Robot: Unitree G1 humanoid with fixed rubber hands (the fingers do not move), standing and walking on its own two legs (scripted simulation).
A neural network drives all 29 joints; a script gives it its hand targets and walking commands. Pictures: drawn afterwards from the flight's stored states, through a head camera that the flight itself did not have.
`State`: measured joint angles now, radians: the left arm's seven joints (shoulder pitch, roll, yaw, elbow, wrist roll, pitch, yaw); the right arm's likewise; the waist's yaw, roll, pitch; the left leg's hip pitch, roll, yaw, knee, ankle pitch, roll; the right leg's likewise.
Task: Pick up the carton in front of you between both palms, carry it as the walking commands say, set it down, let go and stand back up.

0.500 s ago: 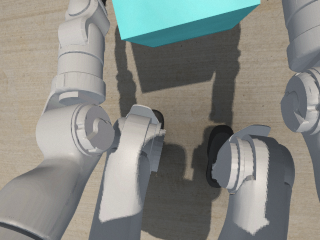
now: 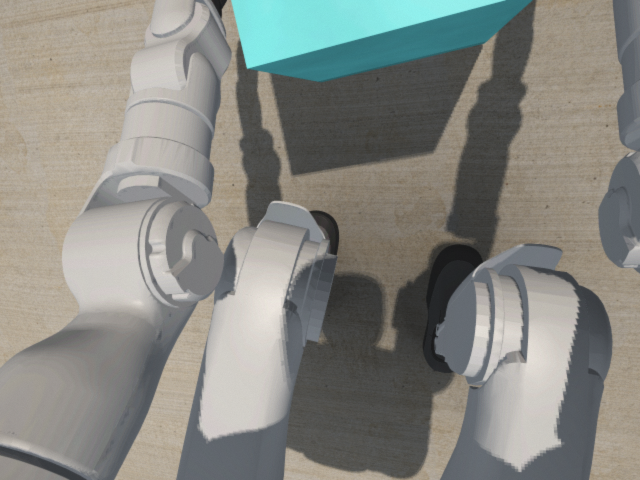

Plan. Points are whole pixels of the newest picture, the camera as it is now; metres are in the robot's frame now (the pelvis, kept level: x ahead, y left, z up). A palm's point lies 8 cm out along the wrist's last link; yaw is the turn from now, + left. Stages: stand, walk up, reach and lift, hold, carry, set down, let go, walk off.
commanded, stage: set down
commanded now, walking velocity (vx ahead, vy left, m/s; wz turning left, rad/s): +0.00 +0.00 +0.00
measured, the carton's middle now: out of the picture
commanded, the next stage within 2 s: let go in 1.16 s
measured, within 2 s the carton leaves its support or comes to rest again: neither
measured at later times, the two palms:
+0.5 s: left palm out of the picture +0.53 +0.21 -0.05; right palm out of the picture +0.63 -0.16 -0.05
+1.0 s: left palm out of the picture +0.53 +0.21 +0.10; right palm out of the picture +0.63 -0.17 +0.10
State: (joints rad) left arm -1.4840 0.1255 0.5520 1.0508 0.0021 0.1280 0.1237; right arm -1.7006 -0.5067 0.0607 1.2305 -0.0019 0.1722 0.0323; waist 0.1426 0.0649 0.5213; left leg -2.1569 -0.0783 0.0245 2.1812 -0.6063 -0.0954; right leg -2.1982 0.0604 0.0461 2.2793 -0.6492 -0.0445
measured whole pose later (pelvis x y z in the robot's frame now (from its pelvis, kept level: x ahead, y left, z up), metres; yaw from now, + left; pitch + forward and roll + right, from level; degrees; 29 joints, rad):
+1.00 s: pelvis +0.02 +0.00 +0.20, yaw -1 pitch +47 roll +5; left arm -1.21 0.05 0.46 0.59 -0.04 0.32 0.19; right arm -1.61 -0.55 -0.03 1.10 -0.03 0.32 0.12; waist 0.19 -0.02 0.09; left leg -1.84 -0.04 -0.01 1.42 -0.41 -0.05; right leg -1.86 0.05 0.04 1.49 -0.46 -0.03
